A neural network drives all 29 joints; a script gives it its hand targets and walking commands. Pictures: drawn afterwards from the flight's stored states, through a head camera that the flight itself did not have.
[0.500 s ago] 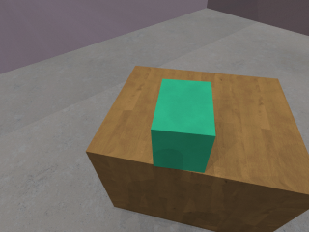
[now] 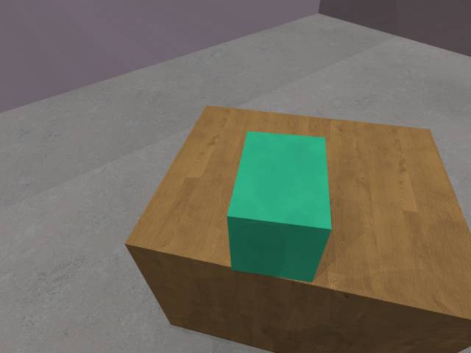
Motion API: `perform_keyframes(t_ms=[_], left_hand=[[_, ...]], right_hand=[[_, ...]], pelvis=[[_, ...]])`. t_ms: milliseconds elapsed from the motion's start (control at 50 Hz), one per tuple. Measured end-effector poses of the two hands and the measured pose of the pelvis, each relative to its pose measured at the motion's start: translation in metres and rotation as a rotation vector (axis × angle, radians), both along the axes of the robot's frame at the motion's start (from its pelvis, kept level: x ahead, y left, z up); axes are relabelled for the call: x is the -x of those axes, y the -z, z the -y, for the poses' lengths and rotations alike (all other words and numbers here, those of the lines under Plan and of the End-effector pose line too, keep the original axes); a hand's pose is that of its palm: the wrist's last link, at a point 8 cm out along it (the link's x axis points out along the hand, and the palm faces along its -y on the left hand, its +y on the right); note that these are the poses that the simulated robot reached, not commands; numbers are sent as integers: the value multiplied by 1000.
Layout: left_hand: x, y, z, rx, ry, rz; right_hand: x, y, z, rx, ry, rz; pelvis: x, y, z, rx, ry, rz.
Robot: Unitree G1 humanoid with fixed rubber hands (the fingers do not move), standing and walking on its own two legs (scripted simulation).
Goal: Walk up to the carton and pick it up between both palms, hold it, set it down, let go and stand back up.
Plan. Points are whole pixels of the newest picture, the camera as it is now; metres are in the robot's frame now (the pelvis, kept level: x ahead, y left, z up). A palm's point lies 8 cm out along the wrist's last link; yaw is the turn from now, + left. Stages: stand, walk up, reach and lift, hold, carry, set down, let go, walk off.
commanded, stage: stand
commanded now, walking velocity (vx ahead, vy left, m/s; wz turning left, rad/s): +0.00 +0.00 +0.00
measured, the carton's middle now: (278, 203) +0.47 -0.07 -0.05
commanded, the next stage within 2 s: none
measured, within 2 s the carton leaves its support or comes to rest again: neither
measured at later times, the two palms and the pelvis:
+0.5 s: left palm out of the picture +0.06 +0.26 -0.11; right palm out of the picture +0.08 -0.25 -0.12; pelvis +0.02 +0.00 +0.01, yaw +1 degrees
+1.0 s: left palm out of the picture +0.04 +0.27 -0.12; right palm out of the picture +0.06 -0.24 -0.12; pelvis +0.02 +0.02 +0.01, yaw +2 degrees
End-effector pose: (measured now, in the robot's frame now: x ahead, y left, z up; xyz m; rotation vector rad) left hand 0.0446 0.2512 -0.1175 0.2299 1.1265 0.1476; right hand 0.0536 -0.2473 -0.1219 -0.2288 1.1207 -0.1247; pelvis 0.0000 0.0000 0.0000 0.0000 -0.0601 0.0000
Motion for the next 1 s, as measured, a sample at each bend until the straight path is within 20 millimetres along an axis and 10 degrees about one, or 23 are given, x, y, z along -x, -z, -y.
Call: perform_keyframes(t_ms=[600,1000], left_hand=[[-21,-3,-15,-22,-36,-36],[6,3,-21,-4,-74,-113]], right_hand=[[-29,-5,2,34,-4,-28],[-2,-1,-8,38,16,-108]], pelvis=[[-25,-6,-6,-1,-19,24],[-21,-8,-17,1,-34,43]])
